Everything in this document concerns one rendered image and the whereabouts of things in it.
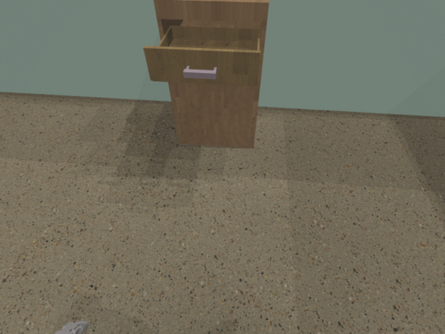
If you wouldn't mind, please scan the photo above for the handle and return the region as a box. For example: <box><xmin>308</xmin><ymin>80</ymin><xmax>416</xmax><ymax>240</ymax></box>
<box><xmin>183</xmin><ymin>65</ymin><xmax>217</xmax><ymax>79</ymax></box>

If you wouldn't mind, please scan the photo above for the cabinet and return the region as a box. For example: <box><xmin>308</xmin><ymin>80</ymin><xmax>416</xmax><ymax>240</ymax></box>
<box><xmin>154</xmin><ymin>0</ymin><xmax>269</xmax><ymax>149</ymax></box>

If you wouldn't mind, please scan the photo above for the drawer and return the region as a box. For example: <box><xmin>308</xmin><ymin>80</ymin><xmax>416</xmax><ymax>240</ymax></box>
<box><xmin>143</xmin><ymin>26</ymin><xmax>261</xmax><ymax>86</ymax></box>

